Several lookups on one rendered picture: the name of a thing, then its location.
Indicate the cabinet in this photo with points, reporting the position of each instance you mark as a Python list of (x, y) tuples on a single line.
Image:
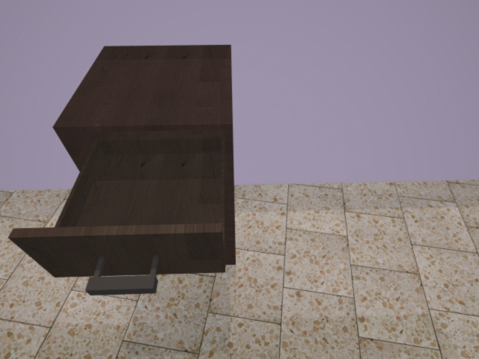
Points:
[(155, 92)]

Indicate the handle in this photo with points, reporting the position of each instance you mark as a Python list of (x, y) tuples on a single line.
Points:
[(122, 285)]

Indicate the drawer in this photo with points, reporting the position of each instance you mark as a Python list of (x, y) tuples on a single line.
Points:
[(135, 198)]

